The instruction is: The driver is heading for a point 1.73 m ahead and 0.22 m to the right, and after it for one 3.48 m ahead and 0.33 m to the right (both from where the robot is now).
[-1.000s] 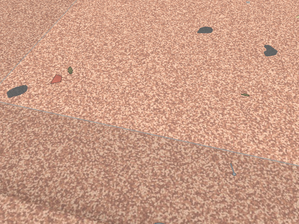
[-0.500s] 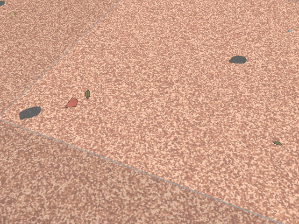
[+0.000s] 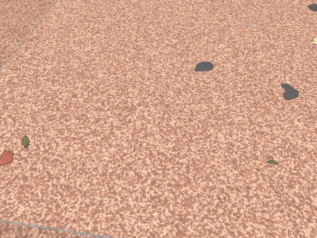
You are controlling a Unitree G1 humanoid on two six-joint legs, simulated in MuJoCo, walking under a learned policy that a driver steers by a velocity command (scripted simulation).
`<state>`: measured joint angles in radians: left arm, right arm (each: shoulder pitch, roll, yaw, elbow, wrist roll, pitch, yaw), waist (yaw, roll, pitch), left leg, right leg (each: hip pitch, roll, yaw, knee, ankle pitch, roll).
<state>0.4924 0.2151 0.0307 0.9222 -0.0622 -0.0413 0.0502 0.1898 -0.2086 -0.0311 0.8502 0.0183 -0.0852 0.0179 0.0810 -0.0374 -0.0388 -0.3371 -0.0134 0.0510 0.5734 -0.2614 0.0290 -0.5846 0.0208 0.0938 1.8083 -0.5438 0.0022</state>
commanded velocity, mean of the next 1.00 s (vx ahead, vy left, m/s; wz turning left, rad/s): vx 0.50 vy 0.00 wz -0.21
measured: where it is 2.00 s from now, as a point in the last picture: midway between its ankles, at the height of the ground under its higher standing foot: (200, 142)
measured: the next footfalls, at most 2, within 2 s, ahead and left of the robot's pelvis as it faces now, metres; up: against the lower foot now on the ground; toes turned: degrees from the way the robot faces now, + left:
right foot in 0.36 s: +0.33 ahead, -0.17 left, +0.00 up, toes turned -15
left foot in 0.90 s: +0.68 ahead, -0.05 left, +0.00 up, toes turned -11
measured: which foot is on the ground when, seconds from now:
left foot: down 0.00-0.36, up 0.38-0.88, down 0.90-1.00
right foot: up 0.00-0.34, down 0.36-0.90, up 0.92-1.00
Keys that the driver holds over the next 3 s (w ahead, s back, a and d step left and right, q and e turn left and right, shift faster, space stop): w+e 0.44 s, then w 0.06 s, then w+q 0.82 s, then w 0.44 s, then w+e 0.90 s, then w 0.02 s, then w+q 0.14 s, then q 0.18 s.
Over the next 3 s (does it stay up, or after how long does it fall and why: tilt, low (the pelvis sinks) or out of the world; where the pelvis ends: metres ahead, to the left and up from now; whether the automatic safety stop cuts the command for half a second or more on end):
stays up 1.60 -0.18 0.00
